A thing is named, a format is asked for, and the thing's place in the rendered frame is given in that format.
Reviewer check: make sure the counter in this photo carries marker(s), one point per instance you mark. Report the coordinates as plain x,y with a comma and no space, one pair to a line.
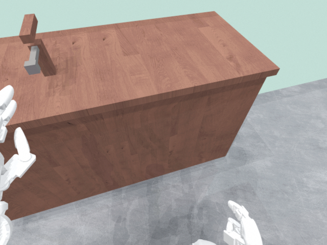
121,103

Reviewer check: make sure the tap lever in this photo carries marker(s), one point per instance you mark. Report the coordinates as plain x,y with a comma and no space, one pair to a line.
32,66

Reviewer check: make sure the robot left forearm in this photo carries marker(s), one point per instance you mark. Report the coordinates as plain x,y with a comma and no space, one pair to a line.
5,224

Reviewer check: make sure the robot right hand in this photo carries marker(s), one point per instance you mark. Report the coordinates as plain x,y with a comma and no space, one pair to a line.
245,233

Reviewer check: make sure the robot left hand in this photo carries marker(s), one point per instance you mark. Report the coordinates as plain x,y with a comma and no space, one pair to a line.
18,163

